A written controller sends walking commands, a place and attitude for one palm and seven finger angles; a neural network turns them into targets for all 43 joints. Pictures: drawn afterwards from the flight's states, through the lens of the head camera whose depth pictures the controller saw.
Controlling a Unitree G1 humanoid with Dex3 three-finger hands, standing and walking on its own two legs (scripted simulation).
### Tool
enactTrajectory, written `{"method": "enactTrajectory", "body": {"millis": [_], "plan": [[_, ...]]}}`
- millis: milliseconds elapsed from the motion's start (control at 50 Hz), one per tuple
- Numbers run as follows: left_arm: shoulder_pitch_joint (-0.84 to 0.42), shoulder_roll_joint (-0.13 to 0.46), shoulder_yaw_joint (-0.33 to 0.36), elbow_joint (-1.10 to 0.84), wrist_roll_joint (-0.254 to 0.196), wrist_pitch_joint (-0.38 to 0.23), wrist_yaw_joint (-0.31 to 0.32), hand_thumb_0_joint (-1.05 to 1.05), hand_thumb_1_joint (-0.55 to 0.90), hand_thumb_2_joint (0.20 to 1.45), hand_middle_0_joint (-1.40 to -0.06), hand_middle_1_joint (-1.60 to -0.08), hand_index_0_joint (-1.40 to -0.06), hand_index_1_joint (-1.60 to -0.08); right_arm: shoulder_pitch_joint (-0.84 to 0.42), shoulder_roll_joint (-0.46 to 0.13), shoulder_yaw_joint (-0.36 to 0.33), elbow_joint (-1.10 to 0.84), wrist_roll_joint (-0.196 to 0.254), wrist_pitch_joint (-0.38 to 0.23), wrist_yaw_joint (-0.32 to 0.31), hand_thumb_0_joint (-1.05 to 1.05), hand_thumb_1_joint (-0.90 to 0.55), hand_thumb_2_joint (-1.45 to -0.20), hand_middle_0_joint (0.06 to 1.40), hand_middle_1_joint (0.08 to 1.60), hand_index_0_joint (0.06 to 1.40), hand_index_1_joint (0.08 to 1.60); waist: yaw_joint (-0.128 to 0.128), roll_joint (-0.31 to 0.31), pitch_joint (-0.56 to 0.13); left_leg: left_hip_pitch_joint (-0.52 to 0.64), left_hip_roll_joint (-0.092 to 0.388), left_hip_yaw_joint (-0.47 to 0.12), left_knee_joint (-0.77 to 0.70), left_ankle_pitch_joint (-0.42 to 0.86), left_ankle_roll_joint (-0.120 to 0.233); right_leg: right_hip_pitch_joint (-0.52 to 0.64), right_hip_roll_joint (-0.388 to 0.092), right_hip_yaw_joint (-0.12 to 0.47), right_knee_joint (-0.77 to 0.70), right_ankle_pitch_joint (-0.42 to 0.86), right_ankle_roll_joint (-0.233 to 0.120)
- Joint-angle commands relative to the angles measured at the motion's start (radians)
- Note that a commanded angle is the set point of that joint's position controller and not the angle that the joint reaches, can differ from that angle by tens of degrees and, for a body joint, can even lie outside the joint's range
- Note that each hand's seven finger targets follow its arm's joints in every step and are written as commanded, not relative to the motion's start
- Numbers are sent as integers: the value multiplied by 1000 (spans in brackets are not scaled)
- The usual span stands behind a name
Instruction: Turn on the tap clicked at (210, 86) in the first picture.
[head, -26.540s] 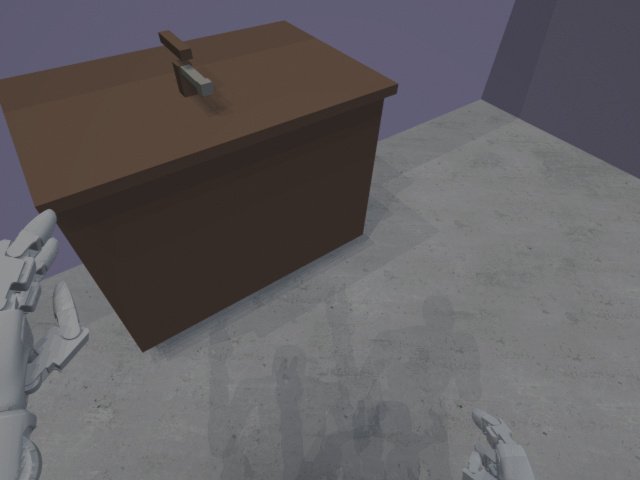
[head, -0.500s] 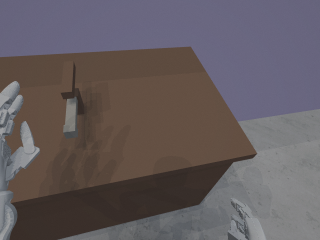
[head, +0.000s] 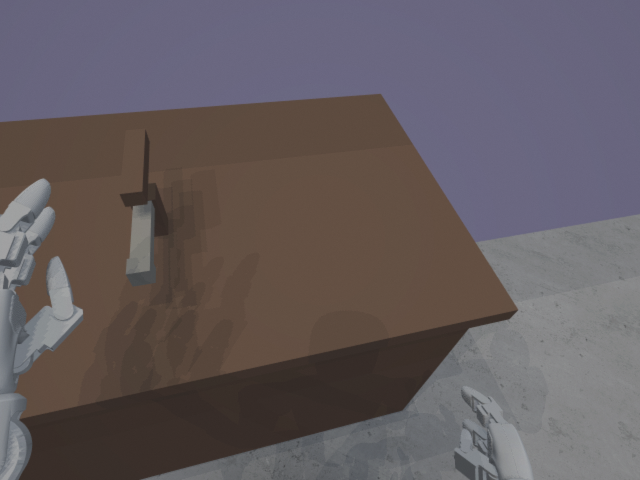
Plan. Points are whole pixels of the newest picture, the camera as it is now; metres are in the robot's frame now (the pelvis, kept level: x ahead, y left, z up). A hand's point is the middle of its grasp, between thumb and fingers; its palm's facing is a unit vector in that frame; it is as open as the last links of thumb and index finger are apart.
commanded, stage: look again from close up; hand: left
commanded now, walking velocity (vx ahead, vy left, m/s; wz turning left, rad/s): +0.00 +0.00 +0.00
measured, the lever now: (141, 271) +0.34 +0.27 +0.05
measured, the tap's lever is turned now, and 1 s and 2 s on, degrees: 0 0 0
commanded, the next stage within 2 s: turn the palm inward beside the body in 0.26 s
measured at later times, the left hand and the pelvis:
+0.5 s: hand (41, 259) +0.24 +0.27 +0.20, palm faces +0.42 -0.84 -0.35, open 7.4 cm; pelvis -0.01 -0.02 -0.01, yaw +1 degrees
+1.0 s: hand (132, 342) +0.20 +0.20 +0.14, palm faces +0.42 -0.84 -0.34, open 7.4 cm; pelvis -0.01 -0.08 -0.03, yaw +3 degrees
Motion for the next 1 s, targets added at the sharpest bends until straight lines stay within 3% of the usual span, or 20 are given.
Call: {"method": "enactTrajectory", "body": {"millis": [0,240,320,340,360,380,400,420,440,500,580,620,640,660,700,760,820,880,940,980], "plan": [[-75,157,100,-231,-2,-63,21,0,900,900,-200,-300,-200,-300,-79,-141,-57,-159,1,-52,-16,0,-900,-900,200,300,200,300,-6,94,-169,-5,109,-142,-112,104,-70,101,-40,76,-24,117,-25],[-63,171,113,-235,1,-57,25,0,900,900,-200,-300,-200,-300,-98,-139,-55,-157,8,-50,-19,0,-900,-900,200,300,200,300,-7,107,-154,-3,101,-138,-116,72,-62,86,-39,79,-39,103,-25],[-48,164,109,-212,-3,-55,24,0,900,900,-200,-300,-200,-300,-80,-142,-60,-157,4,-48,-20,0,-900,-900,200,300,200,300,-6,67,-159,-12,104,-141,-111,52,-55,95,-47,87,-49,95,-26],[-977,896,330,-602,40,-174,40,0,900,900,-200,-300,-200,-300,114,-210,115,-282,82,0,-96,0,-900,-900,200,300,200,300,-94,348,-141,-259,86,-175,-93,-140,-24,186,54,78,137,-102,41],[-631,393,288,8,105,34,-16,0,900,900,-200,-300,-200,-300,-78,-138,-75,-104,-40,-26,-72,0,-900,-900,200,300,200,300,55,266,-285,89,53,-102,-43,162,-118,15,49,13,137,0,-72],[-420,274,134,69,-25,105,-41,0,900,900,-200,-300,-200,-300,-32,-195,-69,-129,-11,-45,-18,0,-900,-900,200,300,200,300,25,196,-278,164,62,-142,-38,412,-158,-68,56,-38,122,55,-69],[-412,242,187,-7,-69,145,-85,0,900,900,-200,-300,-200,-300,-65,-231,-79,-116,-9,-57,-14,0,-900,-900,200,300,200,300,51,155,-341,250,71,-114,-2,436,-137,-102,58,-11,99,92,-52],[-328,252,188,10,-109,201,-118,0,900,900,-200,-300,-200,-300,-86,-227,-72,-112,2,-57,-21,0,-900,-900,200,300,200,300,63,139,-328,234,57,-101,5,437,-126,-71,48,-18,97,119,-52],[-209,108,92,72,-139,262,-147,0,900,900,-200,-300,-200,-300,-138,-197,-44,-118,32,-54,-5,0,-900,-900,200,300,200,300,59,107,-253,199,59,-100,-2,379,-126,-95,58,-31,100,100,-48],[-149,165,77,-61,-85,289,-167,0,900,900,-200,-300,-200,-300,-165,-213,-46,-131,26,-49,9,0,-900,-900,200,300,200,300,51,57,-182,91,46,-98,-5,241,-86,-96,47,-40,114,106,-41],[-164,248,209,-144,-90,151,-101,0,900,900,-200,-300,-200,-300,-184,-191,-44,-130,3,-50,-2,0,-900,-900,200,300,200,300,38,2,-177,5,29,-98,34,52,-65,-156,62,-23,141,-20,-34],[-234,270,240,-171,-96,56,-55,0,900,900,-200,-300,-200,-300,-188,-179,-49,-116,-6,-58,-14,0,-900,-900,200,300,200,300,32,41,-204,-8,22,-94,67,-24,-54,-186,58,-7,154,-86,-29],[-281,319,271,-220,-90,25,-27,0,900,900,-200,-300,-200,-300,-191,-171,-43,-112,-1,-62,-17,0,-900,-900,200,300,200,300,40,117,-216,-11,17,-87,71,-75,-52,-195,55,9,158,-121,-30],[-307,279,226,-187,-74,8,-7,0,900,900,-200,-300,-200,-300,-179,-160,-41,-105,-7,-71,-16,0,-900,-900,200,300,200,300,33,166,-222,-20,10,-90,81,-87,-53,-197,46,13,160,-129,-34],[-302,220,168,-98,-65,11,6,0,900,900,-200,-300,-200,-300,-170,-163,-38,-82,-2,-79,-24,0,-900,-900,200,300,200,300,7,162,-178,-52,7,-92,104,-155,-46,-240,36,22,159,-168,-31],[-381,224,103,-29,-64,68,-27,0,900,900,-200,-300,-200,-300,-184,-178,-28,-80,9,-82,-46,0,-900,-900,200,300,200,300,-8,139,-144,-97,-4,-83,123,-214,-34,-243,11,61,116,-250,-25],[-406,246,76,13,-82,141,-72,0,900,900,-200,-300,-200,-300,-199,-179,-28,-82,18,-83,-73,0,-900,-900,200,300,200,300,6,74,-132,-129,-2,-73,165,-195,-34,-218,-25,142,43,-392,-16],[-400,253,95,1,-96,161,-83,0,900,900,-200,-300,-200,-300,-210,-164,-27,-78,23,-92,-79,0,-900,-900,200,300,200,300,26,54,-134,-143,15,-82,194,-145,-45,-187,-56,200,11,-428,-14],[-302,285,175,-34,-110,144,-61,0,900,900,-200,-300,-200,-300,-211,-152,-31,-79,26,-102,-70,0,-900,-900,200,300,200,300,57,69,-169,-161,27,-91,209,-111,-56,-139,-77,228,24,-353,-3],[-228,267,203,-20,-132,135,-48,0,900,900,-200,-300,-200,-300,-181,-151,-37,-73,25,-103,-64,0,-900,-900,200,300,200,300,59,-1,-183,-190,35,-99,220,-74,-59,-102,-90,235,43,-231,11]]}}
